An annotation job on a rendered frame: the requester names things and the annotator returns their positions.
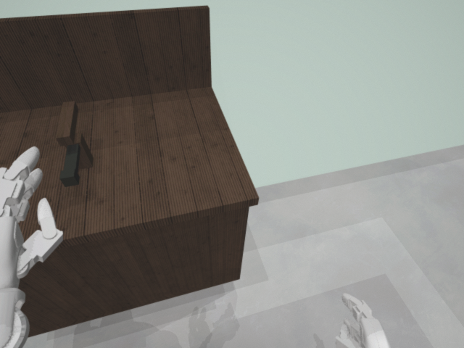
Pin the tap lever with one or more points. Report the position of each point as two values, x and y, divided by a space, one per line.
69 176

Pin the left robot hand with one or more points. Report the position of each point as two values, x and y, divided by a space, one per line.
16 188

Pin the robot left forearm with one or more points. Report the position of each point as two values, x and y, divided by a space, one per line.
14 325

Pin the counter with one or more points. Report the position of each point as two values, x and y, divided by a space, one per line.
163 198

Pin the right robot hand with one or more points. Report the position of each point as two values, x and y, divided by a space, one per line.
369 334

